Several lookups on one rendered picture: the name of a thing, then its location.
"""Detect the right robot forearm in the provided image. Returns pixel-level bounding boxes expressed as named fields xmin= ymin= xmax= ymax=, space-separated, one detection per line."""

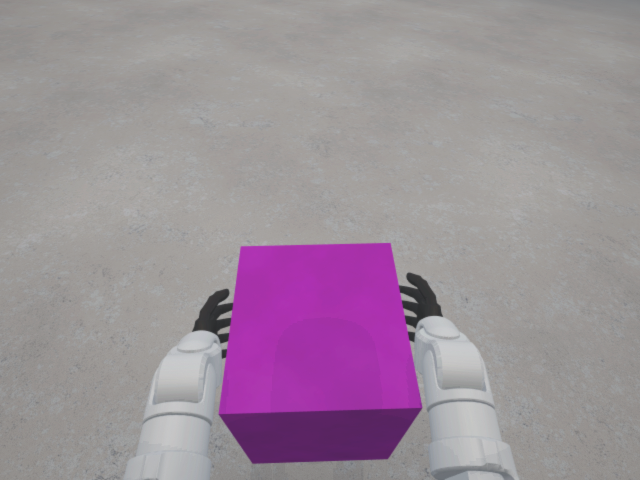
xmin=414 ymin=316 xmax=519 ymax=480

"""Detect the left robot hand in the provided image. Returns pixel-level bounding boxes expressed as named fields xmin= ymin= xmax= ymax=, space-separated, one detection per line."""
xmin=192 ymin=289 xmax=233 ymax=359

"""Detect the carton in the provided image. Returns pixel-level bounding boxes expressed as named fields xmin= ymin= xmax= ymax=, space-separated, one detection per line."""
xmin=219 ymin=243 xmax=422 ymax=464

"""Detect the right robot hand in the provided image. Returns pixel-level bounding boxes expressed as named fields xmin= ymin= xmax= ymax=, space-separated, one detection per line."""
xmin=399 ymin=273 xmax=443 ymax=342

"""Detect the left robot forearm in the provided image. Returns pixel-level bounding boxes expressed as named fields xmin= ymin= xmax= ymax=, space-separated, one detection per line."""
xmin=123 ymin=330 xmax=222 ymax=480

